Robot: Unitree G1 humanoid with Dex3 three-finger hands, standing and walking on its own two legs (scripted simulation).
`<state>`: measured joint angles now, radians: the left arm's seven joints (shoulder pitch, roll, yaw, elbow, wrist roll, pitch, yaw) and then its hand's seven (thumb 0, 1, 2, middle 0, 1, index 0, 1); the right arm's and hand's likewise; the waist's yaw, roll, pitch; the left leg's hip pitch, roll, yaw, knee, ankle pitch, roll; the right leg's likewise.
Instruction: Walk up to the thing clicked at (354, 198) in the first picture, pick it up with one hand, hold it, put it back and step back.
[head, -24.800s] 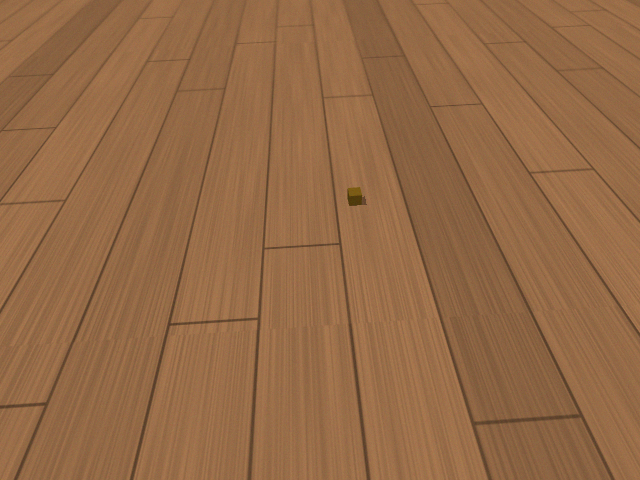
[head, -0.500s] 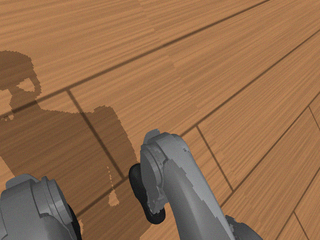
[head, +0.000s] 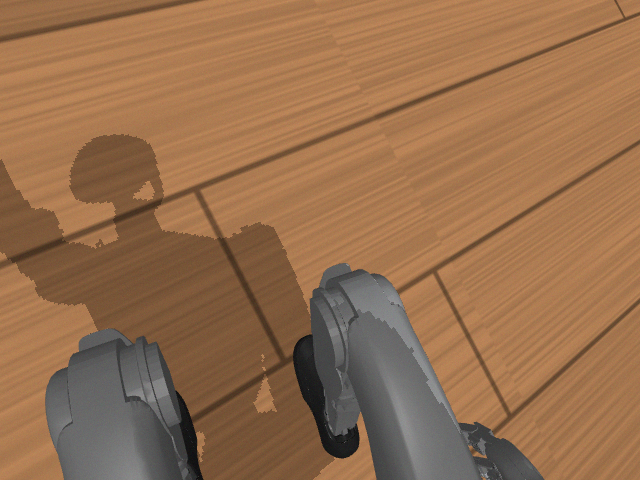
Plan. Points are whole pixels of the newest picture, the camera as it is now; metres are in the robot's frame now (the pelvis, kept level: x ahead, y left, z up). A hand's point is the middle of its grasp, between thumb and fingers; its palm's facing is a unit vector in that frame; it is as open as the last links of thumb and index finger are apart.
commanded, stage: lift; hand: left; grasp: from above
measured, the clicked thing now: out of the picture +0.53 +0.36 -0.19
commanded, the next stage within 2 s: hold in 1.70 s
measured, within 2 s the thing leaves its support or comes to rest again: neither
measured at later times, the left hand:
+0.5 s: hand out of the picture +0.45 +0.35 -0.04, palm faces -0.42 -0.16 -0.90, open 6.8 cm
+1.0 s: hand out of the picture +0.37 +0.31 +0.15, palm faces -0.39 -0.17 -0.90, open 6.6 cm
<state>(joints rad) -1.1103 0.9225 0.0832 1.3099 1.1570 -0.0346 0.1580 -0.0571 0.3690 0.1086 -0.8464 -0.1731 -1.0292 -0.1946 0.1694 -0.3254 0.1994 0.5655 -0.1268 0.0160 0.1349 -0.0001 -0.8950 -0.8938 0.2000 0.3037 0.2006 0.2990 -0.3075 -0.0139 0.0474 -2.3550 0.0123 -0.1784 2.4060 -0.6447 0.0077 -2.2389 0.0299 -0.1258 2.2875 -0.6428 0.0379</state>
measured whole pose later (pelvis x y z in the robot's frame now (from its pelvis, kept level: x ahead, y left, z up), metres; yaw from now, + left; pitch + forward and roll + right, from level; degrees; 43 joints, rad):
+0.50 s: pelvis -0.01 +0.00 +0.06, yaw +4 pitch +36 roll -9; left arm -0.87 0.76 0.06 1.02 1.05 -0.03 0.02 -0.06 0.39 0.06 -0.84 -0.18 -1.08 -0.19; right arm 0.21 -0.31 0.07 0.59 -0.04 0.09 0.08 0.00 -0.91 -0.90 0.20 0.30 0.20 0.30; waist -0.20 0.04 -0.10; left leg -2.20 0.01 -0.11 2.19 -0.62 0.02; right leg -2.11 0.01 -0.07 2.11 -0.63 0.03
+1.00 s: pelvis +0.00 +0.00 +0.22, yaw +8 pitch +27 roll -4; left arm -0.55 0.53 -0.05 0.79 0.96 0.06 0.05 -0.04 0.39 0.10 -0.80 -0.26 -1.09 -0.29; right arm 0.18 -0.25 0.02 0.66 0.03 0.06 -0.01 0.00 -0.90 -0.90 0.20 0.30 0.20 0.30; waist -0.11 0.06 -0.17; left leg -1.59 0.03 -0.05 1.67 -0.56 0.01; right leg -1.54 0.01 -0.03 1.62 -0.56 0.03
